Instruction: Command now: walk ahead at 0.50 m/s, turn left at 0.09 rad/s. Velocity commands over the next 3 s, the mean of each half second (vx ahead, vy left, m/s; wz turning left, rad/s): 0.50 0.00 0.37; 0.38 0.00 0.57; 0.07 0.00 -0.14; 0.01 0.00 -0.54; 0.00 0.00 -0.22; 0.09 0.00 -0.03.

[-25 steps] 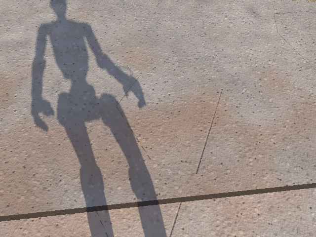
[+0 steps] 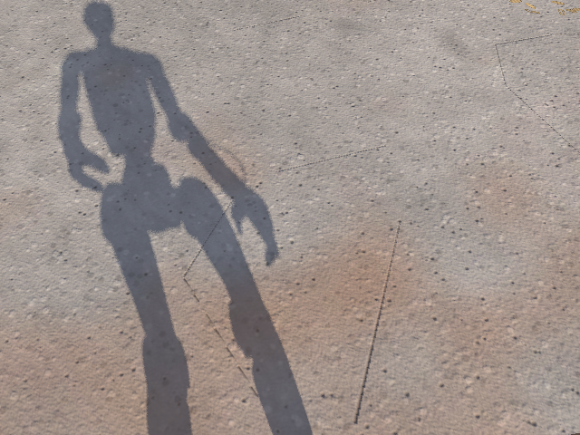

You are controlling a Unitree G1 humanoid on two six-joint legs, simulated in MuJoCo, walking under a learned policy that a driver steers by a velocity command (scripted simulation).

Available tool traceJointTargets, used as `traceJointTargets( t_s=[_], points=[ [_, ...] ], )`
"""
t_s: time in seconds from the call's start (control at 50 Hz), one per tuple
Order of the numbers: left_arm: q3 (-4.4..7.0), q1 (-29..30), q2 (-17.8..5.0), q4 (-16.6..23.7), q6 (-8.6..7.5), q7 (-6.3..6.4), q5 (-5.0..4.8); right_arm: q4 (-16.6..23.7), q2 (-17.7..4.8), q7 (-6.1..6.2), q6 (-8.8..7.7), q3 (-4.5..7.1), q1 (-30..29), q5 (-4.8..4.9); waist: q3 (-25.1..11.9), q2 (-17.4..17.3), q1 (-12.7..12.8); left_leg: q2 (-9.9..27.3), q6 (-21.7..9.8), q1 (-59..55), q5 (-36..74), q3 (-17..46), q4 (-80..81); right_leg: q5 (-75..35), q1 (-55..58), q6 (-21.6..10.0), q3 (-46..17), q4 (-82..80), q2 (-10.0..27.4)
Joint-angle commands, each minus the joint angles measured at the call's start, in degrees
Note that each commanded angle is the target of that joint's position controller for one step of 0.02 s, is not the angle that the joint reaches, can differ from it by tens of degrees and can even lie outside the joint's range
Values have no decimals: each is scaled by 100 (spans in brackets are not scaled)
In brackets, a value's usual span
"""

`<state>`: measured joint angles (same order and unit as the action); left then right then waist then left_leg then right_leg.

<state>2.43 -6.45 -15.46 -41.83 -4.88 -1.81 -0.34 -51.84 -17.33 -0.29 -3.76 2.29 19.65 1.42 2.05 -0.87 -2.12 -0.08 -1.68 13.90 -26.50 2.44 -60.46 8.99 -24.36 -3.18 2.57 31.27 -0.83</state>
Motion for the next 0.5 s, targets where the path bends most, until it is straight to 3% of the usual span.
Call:
traceJointTargets(
  t_s=[0.02, 0.06, 0.12, 0.2, 0.26, 0.32, 0.36, 0.4, 0.42, 0.44, 0.46, 0.48, 0.5],
  points=[
    [214, -857, -695, 23, -17, 51, 52, 597, -711, -6, -228, 152, -503, 39, -535, 373, 523, 597, -44, 2697, 573, 224, -864, -29, 2578, -1040, -2296, -1696, 1708],
    [182, -635, -539, -11, -100, 42, 110, 496, -537, 5, -70, 166, -256, 23, -414, 580, 250, 779, 20, 2088, 954, 320, -531, -436, 1890, -942, -1671, -2056, 1508],
    [240, -648, -673, -188, -204, 71, 113, 540, -316, 40, 103, 144, -340, 13, -150, 486, 158, 795, 154, 2226, 1374, 406, -123, -859, 1532, -973, -1003, -2420, 1512],
    [267, -681, -777, -341, -189, 159, 123, 705, -256, -14, 81, 148, -826, -29, 18, 402, 270, 700, 209, 2436, 2674, 352, 1110, -1197, 1694, -773, -153, -2558, 1327],
    [285, -855, -875, -467, -153, 213, 87, 914, -116, -108, 49, 87, -1418, -46, 182, 319, 517, 627, 157, 2271, 3241, -17, 1955, -1237, 1851, -658, 280, -2617, 1325],
    [326, -1145, -959, -648, -36, 235, 17, 1182, -96, -200, 56, 67, -1863, -37, 322, 256, 678, 575, 27, 2543, 3033, -165, 2400, -1485, 2559, -612, 456, -2404, 1546],
    [362, -1192, -1027, -710, 70, 251, -34, 1355, -144, -272, 68, 89, -2003, -32, 339, 307, 646, 497, -110, 2642, 2549, -310, 2546, -2041, 3012, -530, 547, -2090, 1699],
    [408, -1057, -1170, -674, 167, 299, -58, 1438, -290, -325, 90, 169, -1811, -32, 96, 481, 426, 210, -311, 2146, 1954, -629, 2563, -3748, 3224, -395, 716, -1434, 1732],
    [431, -989, -1241, -643, 219, 334, -63, 1397, -425, -328, 112, 252, -1444, -33, -176, 588, 195, -9, -434, 1609, 1673, -801, 2521, -4662, 3224, -318, 799, -815, 1699],
    [427, -887, -1253, -606, 275, 366, -67, 1229, -645, -305, 123, 396, -686, -15, -580, 533, -244, -261, -609, 593, 1775, -898, 2752, -5003, 2950, -178, 945, 223, 1537],
    [375, -903, -1159, -529, 267, 400, -27, 986, -1045, -211, 157, 604, 301, 0, -1097, 215, -698, -152, -876, -1084, 1950, -371, 2980, -4035, 1882, 52, 988, 1716, 1297],
    [125, -1420, -386, -240, 122, 301, 173, 946, -1726, -117, 174, 755, 533, 40, -1610, -1275, -247, 1358, -1873, -3257, 1354, 2530, 3191, 548, -783, 453, 842, 3897, 318],
    [82, -1150, -493, -194, -134, 210, 62, 1130, -1451, -136, 103, 632, 593, 2, -2405, -923, -383, 1959, -2334, -3884, 721, 4604, 4173, 2561, -1731, 428, -523, 4768, -214]
  ],
)
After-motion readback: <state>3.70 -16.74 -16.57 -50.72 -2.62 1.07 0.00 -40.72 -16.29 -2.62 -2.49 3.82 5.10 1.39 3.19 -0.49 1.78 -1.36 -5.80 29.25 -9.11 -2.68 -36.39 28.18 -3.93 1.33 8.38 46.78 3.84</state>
